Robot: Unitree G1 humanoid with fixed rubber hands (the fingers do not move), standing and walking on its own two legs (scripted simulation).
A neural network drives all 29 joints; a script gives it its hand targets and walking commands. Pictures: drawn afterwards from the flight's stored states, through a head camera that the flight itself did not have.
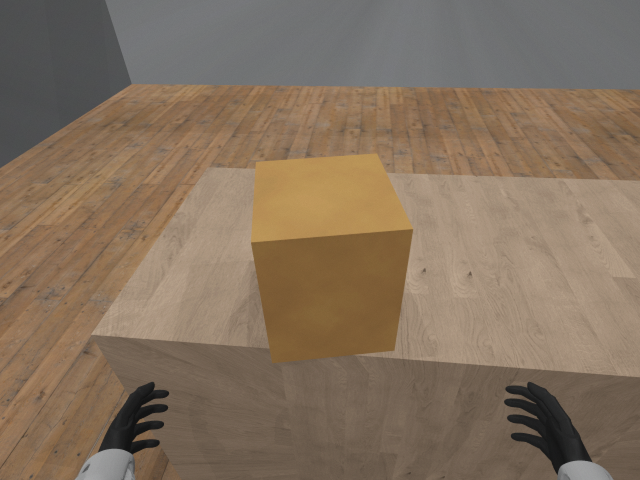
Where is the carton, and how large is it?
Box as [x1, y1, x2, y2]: [251, 153, 412, 362]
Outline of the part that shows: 376,153 256,162 251,245 272,362 376,352 394,349 412,227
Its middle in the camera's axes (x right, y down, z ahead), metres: +0.01 +0.03 +0.64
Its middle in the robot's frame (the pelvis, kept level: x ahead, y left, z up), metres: +0.45 +0.02 +0.06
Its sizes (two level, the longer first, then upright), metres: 0.210 0.200 0.250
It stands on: a pedestal, 0.71 m high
